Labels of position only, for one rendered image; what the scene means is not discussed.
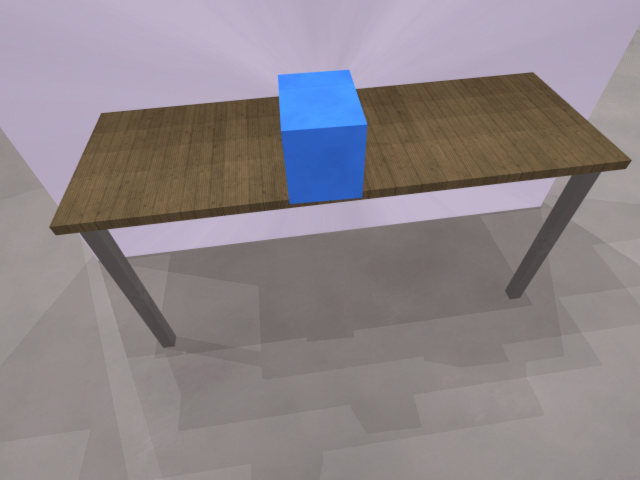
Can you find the carton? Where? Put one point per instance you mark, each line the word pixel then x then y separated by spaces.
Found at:
pixel 324 132

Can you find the table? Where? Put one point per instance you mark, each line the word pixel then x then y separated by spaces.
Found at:
pixel 187 162

